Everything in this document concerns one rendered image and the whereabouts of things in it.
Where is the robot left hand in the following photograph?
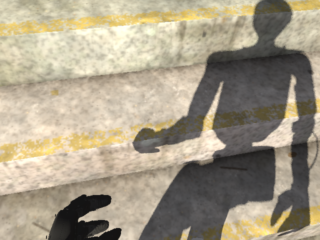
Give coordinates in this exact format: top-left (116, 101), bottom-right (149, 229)
top-left (46, 194), bottom-right (122, 240)

